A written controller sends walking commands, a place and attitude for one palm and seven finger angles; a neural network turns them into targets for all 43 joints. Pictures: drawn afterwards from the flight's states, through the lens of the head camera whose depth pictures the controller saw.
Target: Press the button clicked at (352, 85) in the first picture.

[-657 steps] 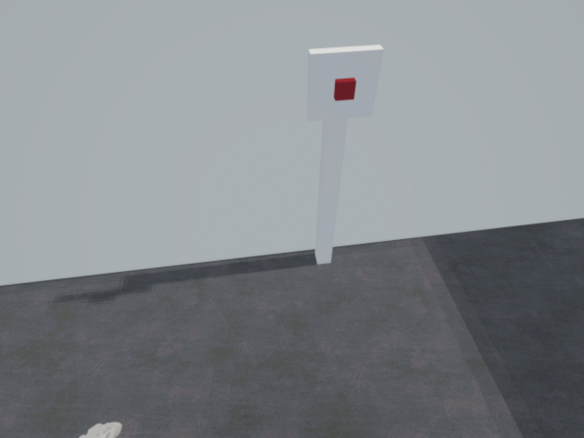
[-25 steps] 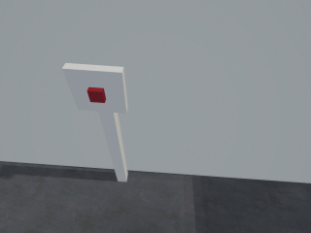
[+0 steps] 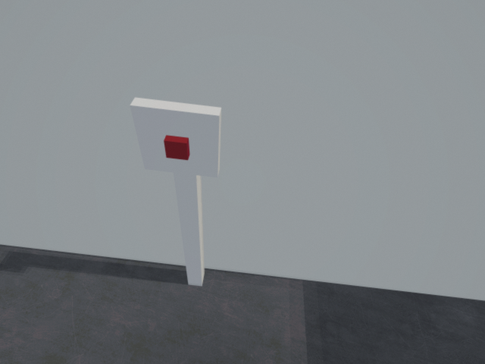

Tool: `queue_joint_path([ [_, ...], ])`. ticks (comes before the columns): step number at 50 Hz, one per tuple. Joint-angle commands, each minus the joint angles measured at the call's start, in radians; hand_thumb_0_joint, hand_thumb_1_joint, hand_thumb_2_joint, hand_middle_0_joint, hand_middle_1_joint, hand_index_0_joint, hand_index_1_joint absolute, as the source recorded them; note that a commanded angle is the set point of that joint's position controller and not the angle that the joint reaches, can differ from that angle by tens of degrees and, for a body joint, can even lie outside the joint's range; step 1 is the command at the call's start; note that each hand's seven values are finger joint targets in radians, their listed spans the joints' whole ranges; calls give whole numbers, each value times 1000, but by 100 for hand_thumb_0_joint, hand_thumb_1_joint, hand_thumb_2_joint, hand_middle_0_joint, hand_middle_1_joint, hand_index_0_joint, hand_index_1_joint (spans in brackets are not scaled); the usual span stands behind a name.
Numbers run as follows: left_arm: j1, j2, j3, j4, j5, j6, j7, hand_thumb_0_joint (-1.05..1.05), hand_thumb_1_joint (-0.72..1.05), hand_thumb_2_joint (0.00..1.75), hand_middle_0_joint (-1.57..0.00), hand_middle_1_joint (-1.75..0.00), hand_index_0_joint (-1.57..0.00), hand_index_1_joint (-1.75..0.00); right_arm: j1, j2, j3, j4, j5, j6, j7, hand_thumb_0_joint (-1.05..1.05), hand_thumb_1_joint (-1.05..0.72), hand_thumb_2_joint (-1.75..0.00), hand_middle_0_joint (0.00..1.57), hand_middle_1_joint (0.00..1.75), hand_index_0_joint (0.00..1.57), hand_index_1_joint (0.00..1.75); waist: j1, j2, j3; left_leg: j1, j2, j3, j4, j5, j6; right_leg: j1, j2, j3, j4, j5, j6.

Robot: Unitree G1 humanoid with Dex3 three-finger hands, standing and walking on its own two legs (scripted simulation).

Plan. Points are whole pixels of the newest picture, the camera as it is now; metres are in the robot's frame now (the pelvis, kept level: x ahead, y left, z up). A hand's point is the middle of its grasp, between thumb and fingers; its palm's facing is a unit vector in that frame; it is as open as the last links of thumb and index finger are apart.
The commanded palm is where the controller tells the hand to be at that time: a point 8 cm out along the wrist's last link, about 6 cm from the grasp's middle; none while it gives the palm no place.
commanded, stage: come to a stop and stand still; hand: left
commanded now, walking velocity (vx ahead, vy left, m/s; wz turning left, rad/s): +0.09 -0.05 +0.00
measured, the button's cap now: (177, 146) +0.53 +0.19 +0.04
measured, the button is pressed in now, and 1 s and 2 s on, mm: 0 0 0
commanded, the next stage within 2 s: look again from close up in 1.58 s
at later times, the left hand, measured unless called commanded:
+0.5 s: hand out of the picture -0.10 +0.12 -0.18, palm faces +0.06 -0.99 -0.10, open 7.4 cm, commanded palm none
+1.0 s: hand out of the picture +0.01 +0.18 -0.18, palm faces +0.05 -0.97 -0.23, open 7.4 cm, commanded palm none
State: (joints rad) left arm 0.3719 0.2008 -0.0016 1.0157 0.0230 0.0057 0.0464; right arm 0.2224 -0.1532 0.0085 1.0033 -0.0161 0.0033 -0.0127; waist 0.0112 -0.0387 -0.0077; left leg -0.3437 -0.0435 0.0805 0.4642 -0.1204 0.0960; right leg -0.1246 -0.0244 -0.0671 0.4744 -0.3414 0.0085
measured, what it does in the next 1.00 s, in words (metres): stands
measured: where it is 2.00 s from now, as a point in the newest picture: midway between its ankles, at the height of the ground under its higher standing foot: outside the picture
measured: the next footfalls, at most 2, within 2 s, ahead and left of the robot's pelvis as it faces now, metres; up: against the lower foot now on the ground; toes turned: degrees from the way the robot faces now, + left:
none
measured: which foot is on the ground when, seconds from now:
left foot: down 0.00-1.00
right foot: down 0.00-1.00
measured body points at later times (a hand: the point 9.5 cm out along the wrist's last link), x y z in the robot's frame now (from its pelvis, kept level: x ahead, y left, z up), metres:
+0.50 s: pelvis -0.02 -0.02 +0.00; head -0.03 +0.01 +0.45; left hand -0.10 +0.17 -0.17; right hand -0.02 -0.24 -0.15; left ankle +0.08 +0.06 -0.73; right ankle -0.05 -0.13 -0.73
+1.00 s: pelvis +0.00 +0.00 -0.01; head -0.02 -0.01 +0.44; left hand +0.01 +0.23 -0.16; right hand -0.02 -0.21 -0.17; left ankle +0.08 +0.06 -0.73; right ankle -0.05 -0.13 -0.73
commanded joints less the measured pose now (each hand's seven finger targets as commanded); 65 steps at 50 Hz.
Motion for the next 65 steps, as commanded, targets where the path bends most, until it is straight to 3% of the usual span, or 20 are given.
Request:
queue_joint_path([
  [1,146,42,9,-4,6,-4,-4,0,90,90,-20,-30,-20,-30,38,-152,-36,-31,-1,-3,-2,0,-90,-90,20,30,20,30,2,66,52,46,182,-277,-251,-406,-28,-101,-20,33,-55,-54,-54],
  [6,207,32,8,25,7,-6,-7,0,90,90,-20,-30,-20,-30,34,-145,-37,-14,-1,3,-1,0,-90,-90,20,30,20,30,15,54,76,6,170,-250,-250,-429,-30,-92,-22,38,-81,-75,-63],
  [10,201,29,-1,40,1,-21,-4,0,90,90,-20,-30,-20,-30,56,-112,-25,9,5,-4,-1,0,-90,-90,20,30,20,30,-6,16,94,73,134,-192,-164,-246,-48,-162,-66,101,-150,-55,-67],
  [16,222,13,-5,61,0,-18,-1,0,90,90,-20,-30,-20,-30,87,-107,-23,40,8,-2,-5,0,-90,-90,20,30,20,30,-6,58,134,44,144,-215,-190,-299,-46,-175,-53,86,-140,-75,-58],
  [25,231,-2,-1,69,-4,-23,1,0,90,90,-20,-30,-20,-30,125,-74,-21,60,7,-5,-9,0,-90,-90,20,30,20,30,-4,35,115,50,131,-196,-152,-229,-51,-177,-65,99,-153,-86,-67],
  [33,222,-8,4,60,-3,-20,2,0,90,90,-20,-30,-20,-30,143,-70,-24,68,5,-4,-12,0,-90,-90,20,30,20,30,1,69,138,8,139,-218,-168,-266,-47,-163,-50,91,-135,-81,-71],
  [34,199,7,-8,65,19,-39,22,0,90,90,-20,-30,-20,-30,15,-80,-16,-11,-4,-8,-1,0,-90,-90,20,30,20,30,31,118,270,-43,57,-92,52,-173,-107,-260,-81,164,-232,-26,-97],
  [35,105,73,4,6,9,-46,17,0,90,90,-20,-30,-20,-30,99,-39,-24,-30,-2,3,8,0,-90,-90,20,30,20,30,-67,96,189,32,77,-89,165,-210,-99,-381,-169,230,-279,-290,-118],
  [36,18,80,16,-28,3,-41,13,0,90,90,-20,-30,-20,-30,166,-34,-33,-1,-11,21,11,0,-90,-90,20,30,20,30,-103,93,180,53,71,-64,263,-217,-92,-434,-185,223,-288,-388,-137],
  [37,-34,90,26,-42,-1,-40,15,0,90,90,-20,-30,-20,-30,225,-33,-35,10,-12,22,14,0,-90,-90,20,30,20,30,-123,53,123,58,73,-58,298,-181,-85,-386,-171,178,-246,-293,-140],
  [39,-11,62,28,-41,-4,-46,12,0,90,90,-20,-30,-20,-30,233,-25,-23,-8,-7,3,17,0,-90,-90,20,30,20,30,-92,44,48,84,83,-69,160,-127,-72,-264,-116,94,-116,-128,-124],
  [41,43,11,23,-16,-8,-37,12,0,90,90,-20,-30,-20,-30,209,-66,-22,-23,-9,-15,8,0,-90,-90,20,30,20,30,-49,106,55,41,141,-186,12,-138,-38,-220,-41,56,15,-128,-95],
  [43,127,-8,26,7,-5,-14,9,0,90,90,-20,-30,-20,-30,164,-113,-32,-39,-12,-9,-1,0,-90,-90,20,30,20,30,0,243,65,-57,209,-368,-179,-406,7,-155,34,-3,137,-179,-72],
  [44,139,-3,26,17,-2,-9,5,0,90,90,-20,-30,-20,-30,132,-120,-38,-38,-9,-5,-5,0,-90,-90,20,30,20,30,14,213,93,-111,220,-418,-243,-519,22,-135,42,2,158,-162,-67],
  [46,154,-11,23,27,0,-5,1,0,90,90,-20,-30,-20,-30,92,-120,-39,-43,-7,0,-6,0,-90,-90,20,30,20,30,38,86,135,-192,220,-376,-274,-550,26,-87,30,11,132,-101,-74],
  [48,154,-5,20,28,1,-15,1,0,90,90,-20,-30,-20,-30,83,-103,-37,-35,-8,-4,-3,0,-90,-90,20,30,20,30,41,19,109,-152,182,-295,-231,-445,1,-58,11,48,30,-62,-85],
  [52,86,26,15,2,-2,-30,4,0,90,90,-20,-30,-20,-30,116,-82,-30,-8,-2,-9,0,0,-90,-90,20,30,20,30,-12,-67,88,33,117,-173,-108,-208,-40,-181,-60,146,-99,-101,-100],
  [54,55,29,13,-10,-4,-34,6,0,90,90,-20,-30,-20,-30,134,-82,-26,10,-1,-18,0,0,-90,-90,20,30,20,30,-27,-29,75,97,133,-175,-101,-123,-33,-191,-53,126,-83,-15,-83],
  [58,84,37,12,3,-2,-26,6,0,90,90,-20,-30,-20,-30,108,-105,-24,20,3,-25,-2,0,-90,-90,20,30,20,30,-8,66,65,80,161,-220,-150,-151,-18,-135,-38,93,-56,29,-62],
  [65,100,36,2,36,-2,-30,1,0,90,90,-20,-30,-20,-30,82,-105,-19,30,7,-28,-8,0,-90,-90,20,30,20,30,-12,56,50,132,151,-180,-109,-58,-25,-133,-59,117,-103,78,-59],
])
